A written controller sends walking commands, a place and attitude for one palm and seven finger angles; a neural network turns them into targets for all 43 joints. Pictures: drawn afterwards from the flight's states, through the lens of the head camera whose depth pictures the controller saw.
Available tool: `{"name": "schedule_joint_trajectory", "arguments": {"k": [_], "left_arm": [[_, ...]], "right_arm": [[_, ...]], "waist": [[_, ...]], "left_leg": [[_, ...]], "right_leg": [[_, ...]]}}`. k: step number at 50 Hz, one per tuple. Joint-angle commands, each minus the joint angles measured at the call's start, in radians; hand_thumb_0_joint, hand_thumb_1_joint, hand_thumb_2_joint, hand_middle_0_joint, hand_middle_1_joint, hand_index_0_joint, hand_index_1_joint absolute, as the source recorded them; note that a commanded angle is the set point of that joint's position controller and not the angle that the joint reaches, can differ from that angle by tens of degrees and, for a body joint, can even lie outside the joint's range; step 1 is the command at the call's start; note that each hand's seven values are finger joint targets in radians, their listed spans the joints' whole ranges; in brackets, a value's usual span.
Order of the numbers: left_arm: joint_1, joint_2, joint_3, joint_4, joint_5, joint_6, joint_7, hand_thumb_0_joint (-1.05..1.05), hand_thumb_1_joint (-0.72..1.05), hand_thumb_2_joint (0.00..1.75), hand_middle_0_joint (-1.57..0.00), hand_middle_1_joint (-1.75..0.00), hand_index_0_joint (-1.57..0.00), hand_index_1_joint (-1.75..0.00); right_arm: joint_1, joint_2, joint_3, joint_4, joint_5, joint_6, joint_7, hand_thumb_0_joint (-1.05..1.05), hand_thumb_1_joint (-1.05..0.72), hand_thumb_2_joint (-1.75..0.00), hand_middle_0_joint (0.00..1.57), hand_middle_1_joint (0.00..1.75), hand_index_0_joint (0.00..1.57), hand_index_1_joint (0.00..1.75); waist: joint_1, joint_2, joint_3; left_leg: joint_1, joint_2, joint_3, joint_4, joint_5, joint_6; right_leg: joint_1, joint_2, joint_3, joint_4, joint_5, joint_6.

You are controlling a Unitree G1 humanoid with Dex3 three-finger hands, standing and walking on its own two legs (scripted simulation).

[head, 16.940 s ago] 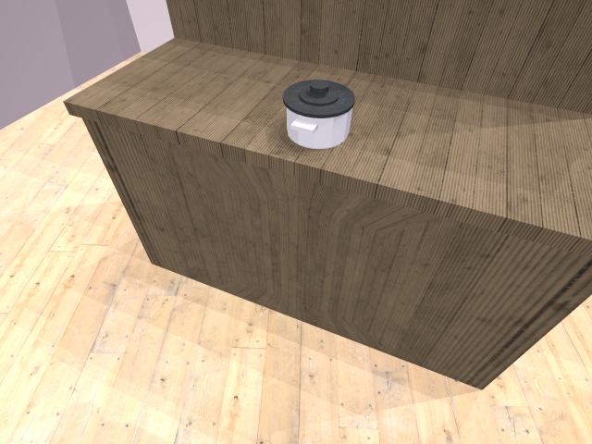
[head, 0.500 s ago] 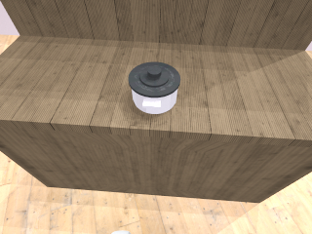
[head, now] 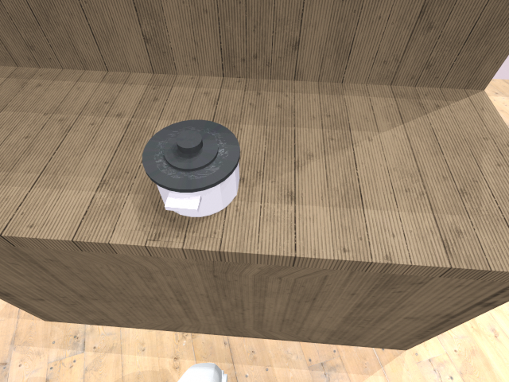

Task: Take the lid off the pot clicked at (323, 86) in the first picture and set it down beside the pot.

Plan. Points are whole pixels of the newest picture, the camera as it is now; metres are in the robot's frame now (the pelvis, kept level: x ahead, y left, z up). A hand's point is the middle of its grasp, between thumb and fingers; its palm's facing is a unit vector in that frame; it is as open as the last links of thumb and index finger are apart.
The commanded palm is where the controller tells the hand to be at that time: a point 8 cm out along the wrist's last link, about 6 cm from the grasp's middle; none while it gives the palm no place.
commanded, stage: come to a stop and stand still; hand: left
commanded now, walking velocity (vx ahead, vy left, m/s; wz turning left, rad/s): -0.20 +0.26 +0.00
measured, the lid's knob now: (189, 142) +0.45 +0.15 +0.12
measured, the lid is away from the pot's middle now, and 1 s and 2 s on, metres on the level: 0.00 0.00 0.00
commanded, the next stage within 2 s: look again from close up in 1.28 s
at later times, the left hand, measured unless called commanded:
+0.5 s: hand out of the picture +0.06 +0.18 -0.15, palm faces +0.03 -0.94 -0.34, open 7.4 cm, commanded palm none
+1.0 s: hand out of the picture -0.01 +0.16 -0.16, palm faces +0.00 -0.98 -0.20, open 7.3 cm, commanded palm none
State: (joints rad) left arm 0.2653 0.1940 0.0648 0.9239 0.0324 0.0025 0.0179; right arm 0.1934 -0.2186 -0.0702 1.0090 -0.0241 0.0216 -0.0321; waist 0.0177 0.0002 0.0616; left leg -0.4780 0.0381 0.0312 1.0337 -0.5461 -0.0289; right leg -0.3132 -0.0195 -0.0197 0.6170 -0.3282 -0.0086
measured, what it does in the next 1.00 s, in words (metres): steps on the spot: left foot, then right foot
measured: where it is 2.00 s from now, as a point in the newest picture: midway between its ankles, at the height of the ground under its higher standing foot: outside the picture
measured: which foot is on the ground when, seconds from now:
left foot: up 0.00-0.10, down 0.12-1.00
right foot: down 0.00-0.18, up 0.20-0.42, down 0.44-1.00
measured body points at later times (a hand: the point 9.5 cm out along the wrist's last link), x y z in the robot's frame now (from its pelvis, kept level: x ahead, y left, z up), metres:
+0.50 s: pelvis -0.02 -0.04 +0.00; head +0.02 -0.06 +0.44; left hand +0.06 +0.23 -0.13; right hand +0.09 -0.26 -0.15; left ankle +0.06 +0.07 -0.73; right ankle -0.06 -0.16 -0.73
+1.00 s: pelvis -0.06 -0.02 +0.00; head -0.05 -0.01 +0.45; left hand -0.01 +0.21 -0.15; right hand -0.04 -0.25 -0.14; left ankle -0.01 +0.07 -0.73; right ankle -0.06 -0.16 -0.73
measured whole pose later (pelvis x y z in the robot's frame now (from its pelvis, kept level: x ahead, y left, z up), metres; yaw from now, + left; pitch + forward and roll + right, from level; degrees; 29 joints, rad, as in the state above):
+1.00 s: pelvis -0.06 -0.02 +0.00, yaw +0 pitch -1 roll -1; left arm 0.28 0.19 -0.01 0.92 0.01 0.02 0.04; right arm 0.27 -0.16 -0.02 0.98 -0.02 0.03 0.00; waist -0.02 -0.01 0.04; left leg -0.32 -0.01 0.02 0.56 -0.22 0.04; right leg -0.22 0.01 0.03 0.53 -0.29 0.01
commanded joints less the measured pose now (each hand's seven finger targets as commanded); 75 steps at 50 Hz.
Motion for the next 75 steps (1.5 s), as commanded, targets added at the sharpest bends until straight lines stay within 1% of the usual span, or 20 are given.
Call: {"name": "schedule_joint_trajectory", "arguments": {"k": [1, 4, 6, 9, 14, 17, 18, 19, 21, 23, 24, 26, 28, 31, 33, 35, 38, 41, 46, 75], "left_arm": [[0.054, 0.158, 0.019, -0.028, 0.000, -0.033, 0.032, 0.00, 0.90, 0.90, -0.20, -0.30, -0.20, -0.30], [0.044, 0.164, 0.018, -0.024, -0.013, -0.021, 0.038, 0.00, 0.90, 0.90, -0.20, -0.30, -0.20, -0.30], [0.055, 0.149, 0.019, -0.029, -0.017, -0.011, 0.037, 0.00, 0.90, 0.90, -0.20, -0.30, -0.20, -0.30], [0.039, 0.113, 0.005, -0.032, -0.019, 0.012, 0.051, 0.00, 0.90, 0.90, -0.20, -0.30, -0.20, -0.30], [0.020, 0.104, 0.015, -0.022, -0.020, 0.024, 0.044, 0.00, 0.90, 0.90, -0.20, -0.30, -0.20, -0.30], [0.033, 0.084, 0.012, -0.027, -0.018, 0.029, 0.037, 0.00, 0.90, 0.90, -0.20, -0.30, -0.20, -0.30], [0.057, 0.176, -0.033, -0.055, -0.026, -0.005, 0.053, 0.00, 0.90, 0.90, -0.20, -0.30, -0.20, -0.30], [0.065, 0.118, -0.022, -0.058, -0.024, -0.007, 0.038, 0.00, 0.90, 0.90, -0.20, -0.30, -0.20, -0.30], [0.057, 0.122, -0.021, -0.060, -0.027, -0.027, 0.044, 0.00, 0.90, 0.90, -0.20, -0.30, -0.20, -0.30], [0.000, 0.186, -0.015, -0.092, -0.017, -0.027, 0.048, 0.00, 0.90, 0.90, -0.20, -0.30, -0.20, -0.30], [-0.027, 0.196, -0.027, -0.103, -0.015, -0.022, 0.044, 0.00, 0.90, 0.90, -0.20, -0.30, -0.20, -0.30], [-0.061, 0.185, -0.014, -0.120, -0.016, -0.022, 0.048, 0.00, 0.90, 0.90, -0.20, -0.30, -0.20, -0.30], [-0.051, 0.185, -0.014, -0.127, -0.012, -0.019, 0.050, 0.00, 0.90, 0.90, -0.20, -0.30, -0.20, -0.30], [-0.084, 0.191, -0.012, -0.156, -0.008, -0.016, 0.051, 0.00, 0.90, 0.90, -0.20, -0.30, -0.20, -0.30], [-0.066, 0.184, -0.017, -0.150, -0.015, -0.014, 0.047, 0.00, 0.90, 0.90, -0.20, -0.30, -0.20, -0.30], [-0.028, 0.134, -0.027, -0.158, -0.024, -0.015, 0.045, 0.00, 0.90, 0.90, -0.20, -0.30, -0.20, -0.30], [0.048, 0.118, -0.034, -0.109, -0.030, -0.014, 0.042, 0.00, 0.90, 0.90, -0.20, -0.30, -0.20, -0.30], [0.050, 0.107, -0.040, -0.092, -0.024, -0.012, 0.039, 0.00, 0.90, 0.90, -0.20, -0.30, -0.20, -0.30], [0.050, 0.115, -0.043, -0.074, -0.019, -0.013, 0.032, 0.00, 0.90, 0.90, -0.20, -0.30, -0.20, -0.30], [0.206, 0.041, -0.060, 0.101, -0.012, -0.024, 0.026, 0.00, 0.90, 0.90, -0.20, -0.30, -0.20, -0.30]], "right_arm": [[0.029, 0.022, 0.017, -0.056, 0.024, -0.027, 0.007, 0.00, -0.90, -0.90, 0.20, 0.30, 0.20, 0.30], [0.051, -0.012, 0.007, -0.061, 0.024, -0.021, 0.005, 0.00, -0.90, -0.90, 0.20, 0.30, 0.20, 0.30], [0.050, -0.065, -0.006, -0.073, 0.016, -0.022, -0.001, 0.00, -0.90, -0.90, 0.20, 0.30, 0.20, 0.30], [0.069, -0.110, -0.004, -0.090, 0.008, -0.014, -0.003, 0.00, -0.90, -0.90, 0.20, 0.30, 0.20, 0.30], [-0.028, -0.114, -0.012, -0.153, -0.004, -0.006, -0.006, 0.00, -0.90, -0.90, 0.20, 0.30, 0.20, 0.30], [-0.024, -0.116, -0.017, -0.151, -0.008, 0.006, 0.003, 0.00, -0.90, -0.90, 0.20, 0.30, 0.20, 0.30], [0.037, -0.135, -0.010, -0.149, -0.014, -0.022, 0.000, 0.00, -0.90, -0.90, 0.20, 0.30, 0.20, 0.30], [0.007, -0.113, -0.028, -0.202, 0.003, -0.034, 0.018, 0.00, -0.90, -0.90, 0.20, 0.30, 0.20, 0.30], [-0.024, -0.082, -0.020, -0.196, 0.017, -0.023, 0.021, 0.00, -0.90, -0.90, 0.20, 0.30, 0.20, 0.30], [-0.010, -0.016, -0.009, -0.213, 0.013, -0.004, 0.024, 0.00, -0.90, -0.90, 0.20, 0.30, 0.20, 0.30], [-0.012, -0.009, -0.007, -0.211, 0.008, 0.007, 0.026, 0.00, -0.90, -0.90, 0.20, 0.30, 0.20, 0.30], [-0.027, -0.022, -0.008, -0.210, 0.001, 0.013, 0.035, 0.00, -0.90, -0.90, 0.20, 0.30, 0.20, 0.30], [-0.021, -0.026, -0.011, -0.209, 0.007, 0.014, 0.027, 0.00, -0.90, -0.90, 0.20, 0.30, 0.20, 0.30], [0.000, -0.026, -0.001, -0.198, 0.015, 0.005, 0.027, 0.00, -0.90, -0.90, 0.20, 0.30, 0.20, 0.30], [0.035, -0.012, 0.009, -0.167, 0.014, -0.009, 0.030, 0.00, -0.90, -0.90, 0.20, 0.30, 0.20, 0.30], [0.037, -0.048, 0.014, -0.155, 0.007, -0.027, 0.026, 0.00, -0.90, -0.90, 0.20, 0.30, 0.20, 0.30], [0.032, -0.060, 0.023, -0.132, 0.006, -0.031, 0.018, 0.00, -0.90, -0.90, 0.20, 0.30, 0.20, 0.30], [0.029, -0.062, 0.023, -0.119, 0.006, -0.023, 0.018, 0.00, -0.90, -0.90, 0.20, 0.30, 0.20, 0.30], [0.074, -0.042, 0.026, -0.089, 0.002, -0.015, 0.024, 0.00, -0.90, -0.90, 0.20, 0.30, 0.20, 0.30], [0.132, -0.019, 0.029, 0.007, 0.015, -0.042, 0.016, 0.00, -0.90, -0.90, 0.20, 0.30, 0.20, 0.30]], "waist": [[-0.017, -0.058, -0.099], [-0.026, -0.138, -0.102], [-0.023, -0.036, -0.120], [-0.036, 0.302, -0.130], [-0.001, 0.081, -0.148], [-0.009, 0.120, -0.155], [0.022, 0.119, -0.255], [-0.008, 0.076, -0.303], [0.003, 0.003, -0.233], [-0.035, -0.062, -0.097], [-0.055, -0.016, -0.049], [-0.054, -0.172, 0.012], [-0.042, -0.213, -0.001], [-0.059, -0.146, 0.021], [-0.052, -0.125, 0.003], [-0.029, 0.004, -0.020], [-0.001, 0.125, -0.124], [-0.007, 0.028, -0.055], [-0.024, 0.037, 0.008], [-0.008, 0.030, 0.012]], "left_leg": [[0.056, -0.024, 0.006, -0.287, 0.138, -0.008], [0.186, -0.041, 0.002, -0.500, 0.354, 0.004], [0.355, 0.060, -0.075, -0.527, 0.804, 0.055], [0.380, 0.271, -0.278, -0.632, 1.361, 0.257], [0.350, 0.218, -0.206, -0.617, 1.047, 0.257], [0.293, 0.186, -0.198, -0.664, 0.728, 0.223], [0.525, 0.108, -0.203, -0.603, 0.872, 0.206], [0.504, 0.184, -0.215, -0.549, 0.914, 0.165], [0.398, 0.092, -0.165, -0.448, 0.853, 0.111], [0.177, -0.019, -0.065, -0.378, 0.369, 0.028], [0.199, -0.053, -0.051, -0.353, 0.257, 0.009], [0.088, -0.048, -0.055, -0.240, 0.221, 0.012], [0.037, -0.043, -0.072, -0.146, 0.139, 0.009], [0.113, -0.035, -0.040, -0.275, 0.155, 0.008], [0.243, -0.040, -0.014, -0.480, 0.294, 0.014], [0.279, 0.029, -0.123, -0.557, 0.550, 0.059], [0.274, 0.085, -0.200, -0.568, 0.642, 0.101], [0.208, 0.062, -0.183, -0.585, 0.366, 0.084], [0.178, 0.036, -0.162, -0.607, 0.166, 0.060], [0.211, 0.068, -0.194, -0.718, 0.178, 0.079]], "right_leg": [[0.156, -0.237, 0.197, -0.140, 0.819, -0.170], [0.147, -0.238, 0.203, -0.089, 0.822, -0.124], [0.042, -0.180, 0.151, -0.031, 0.670, -0.059], [-0.039, 0.018, 0.027, 0.308, -0.303, 0.038], [-0.087, 0.007, 0.087, 0.416, -0.241, 0.028], [-0.013, 0.004, 0.033, 0.255, -0.204, 0.028], [-0.013, 0.076, -0.010, 0.198, -0.165, 0.013], [-0.070, 0.018, 0.016, 0.071, -0.090, 0.004], [0.046, -0.022, 0.103, -0.171, 0.189, -0.013], [0.065, -0.198, 0.288, -0.225, 0.375, -0.096], [-0.025, -0.224, 0.295, -0.227, 0.271, -0.135], [0.016, -0.193, 0.314, -0.254, 0.325, -0.143], [0.078, -0.227, 0.321, -0.242, 0.433, -0.182], [0.050, -0.188, 0.256, -0.203, 0.446, -0.176], [0.028, -0.149, 0.206, -0.144, 0.371, -0.116], [0.019, -0.054, 0.158, -0.086, 0.292, -0.045], [0.114, -0.032, 0.105, -0.111, 0.165, -0.016], [0.081, -0.042, 0.138, -0.184, 0.045, -0.033], [-0.008, -0.064, 0.178, -0.244, -0.116, -0.053], [0.002, -0.058, 0.133, -0.217, 0.010, -0.034]]}}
